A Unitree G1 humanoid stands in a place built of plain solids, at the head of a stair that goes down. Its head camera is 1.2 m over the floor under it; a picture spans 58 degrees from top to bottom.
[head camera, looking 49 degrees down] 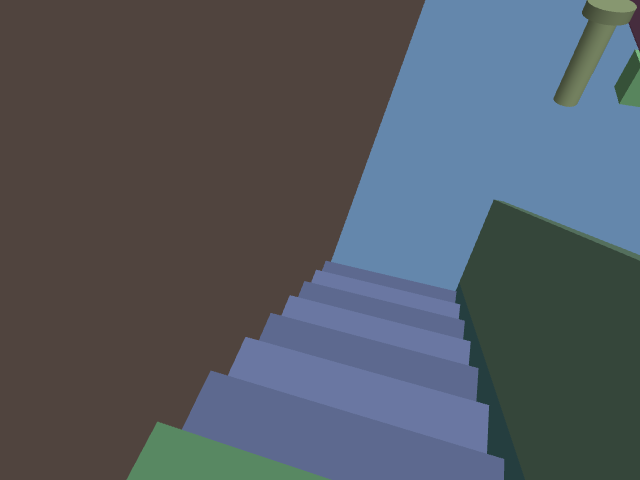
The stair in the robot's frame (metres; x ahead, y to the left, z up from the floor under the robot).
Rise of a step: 0.19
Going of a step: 0.24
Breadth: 0.96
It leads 17 degrees to the right of straight ahead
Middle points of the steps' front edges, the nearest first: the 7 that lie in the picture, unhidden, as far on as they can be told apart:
0.49 -0.09 -0.19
0.72 -0.16 -0.38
0.94 -0.23 -0.57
1.17 -0.29 -0.75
1.40 -0.36 -0.94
1.63 -0.43 -1.13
1.86 -0.50 -1.32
